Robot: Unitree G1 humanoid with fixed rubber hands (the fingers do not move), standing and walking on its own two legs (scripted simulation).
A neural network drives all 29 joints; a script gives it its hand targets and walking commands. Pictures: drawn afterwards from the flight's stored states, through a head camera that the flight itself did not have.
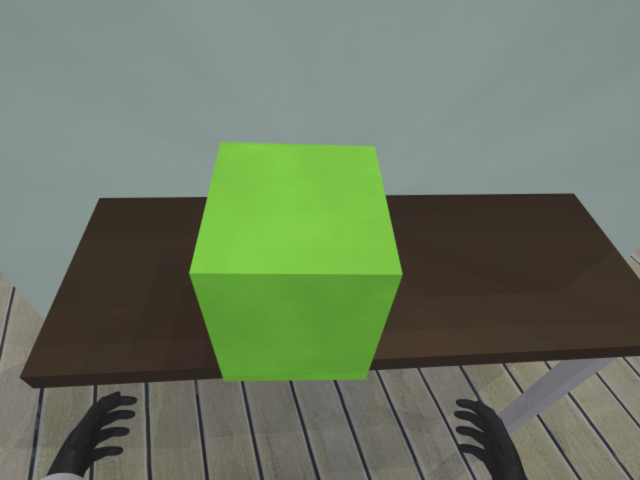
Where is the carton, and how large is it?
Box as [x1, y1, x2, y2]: [189, 142, 402, 380]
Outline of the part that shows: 220,142 189,273 223,379 365,379 402,274 374,146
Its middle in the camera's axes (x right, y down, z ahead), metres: -0.03 +0.04 +0.53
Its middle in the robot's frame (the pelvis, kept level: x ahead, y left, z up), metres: +0.38 +0.03 +0.05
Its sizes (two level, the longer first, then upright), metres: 0.210 0.200 0.250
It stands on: a table, 0.70 m high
